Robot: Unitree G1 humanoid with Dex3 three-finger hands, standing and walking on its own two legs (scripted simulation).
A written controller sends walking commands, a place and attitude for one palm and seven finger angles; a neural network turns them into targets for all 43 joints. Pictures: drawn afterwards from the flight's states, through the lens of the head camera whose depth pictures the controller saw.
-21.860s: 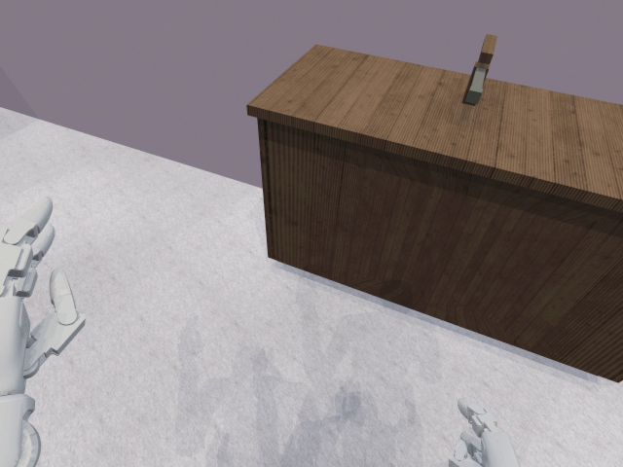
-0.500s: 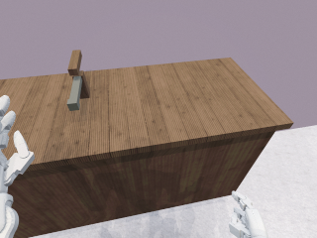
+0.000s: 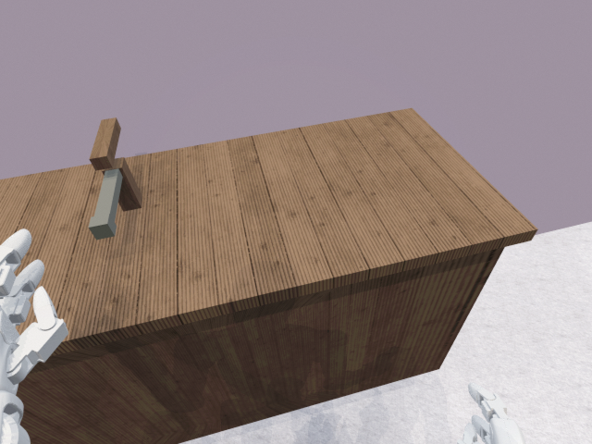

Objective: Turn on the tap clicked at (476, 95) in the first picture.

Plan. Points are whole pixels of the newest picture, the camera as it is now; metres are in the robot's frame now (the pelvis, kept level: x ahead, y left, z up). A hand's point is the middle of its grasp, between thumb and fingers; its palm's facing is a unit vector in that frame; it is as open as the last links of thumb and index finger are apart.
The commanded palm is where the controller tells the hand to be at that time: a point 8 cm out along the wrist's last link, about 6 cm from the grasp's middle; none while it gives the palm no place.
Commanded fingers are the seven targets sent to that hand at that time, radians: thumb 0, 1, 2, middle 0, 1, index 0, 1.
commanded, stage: turn the palm inward beside the body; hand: left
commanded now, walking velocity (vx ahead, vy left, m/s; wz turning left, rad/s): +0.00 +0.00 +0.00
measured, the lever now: (103, 226) +0.39 +0.36 +0.09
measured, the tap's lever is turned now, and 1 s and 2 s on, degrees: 0 0 0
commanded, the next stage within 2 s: reach beside the lever's end, fingers flat in 1.24 s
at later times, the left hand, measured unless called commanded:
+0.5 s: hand (58, 336) +0.18 +0.27 +0.15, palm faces +0.49 -0.86 -0.15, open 7.4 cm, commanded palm +0.12 +0.30 +0.16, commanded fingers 0.00 0.90 0.90 -0.20 -0.30 -0.20 -0.30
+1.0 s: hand (66, 346) +0.17 +0.25 +0.15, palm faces +0.52 -0.85 -0.12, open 7.4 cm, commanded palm +0.11 +0.29 +0.16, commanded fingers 0.00 0.90 0.90 -0.20 -0.30 -0.20 -0.30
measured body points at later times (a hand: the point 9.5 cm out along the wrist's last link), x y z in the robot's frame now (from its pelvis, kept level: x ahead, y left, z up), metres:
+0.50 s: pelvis -0.01 +0.03 +0.00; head -0.03 +0.01 +0.45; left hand +0.15 +0.31 +0.16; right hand +0.21 -0.17 -0.06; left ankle +0.00 +0.15 -0.72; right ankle -0.01 -0.05 -0.72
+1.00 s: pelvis -0.02 +0.02 +0.00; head -0.05 -0.01 +0.45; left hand +0.13 +0.29 +0.16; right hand +0.19 -0.19 -0.07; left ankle +0.00 +0.15 -0.72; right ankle -0.01 -0.05 -0.72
